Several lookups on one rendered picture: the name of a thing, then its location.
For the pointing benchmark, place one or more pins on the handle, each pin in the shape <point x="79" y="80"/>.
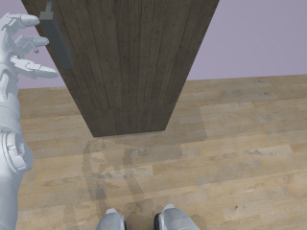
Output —
<point x="51" y="27"/>

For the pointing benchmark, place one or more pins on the robot left forearm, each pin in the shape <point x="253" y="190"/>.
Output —
<point x="9" y="104"/>

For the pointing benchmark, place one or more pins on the cupboard door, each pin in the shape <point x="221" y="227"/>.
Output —
<point x="128" y="53"/>

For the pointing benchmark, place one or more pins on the robot left shin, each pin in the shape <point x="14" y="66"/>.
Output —
<point x="111" y="211"/>

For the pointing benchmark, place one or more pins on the right robot thigh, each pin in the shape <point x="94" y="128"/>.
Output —
<point x="175" y="219"/>

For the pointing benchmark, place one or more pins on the left robot hand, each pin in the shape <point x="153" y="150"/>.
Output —
<point x="9" y="49"/>

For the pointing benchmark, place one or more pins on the left robot upper arm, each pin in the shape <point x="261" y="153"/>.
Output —
<point x="16" y="158"/>

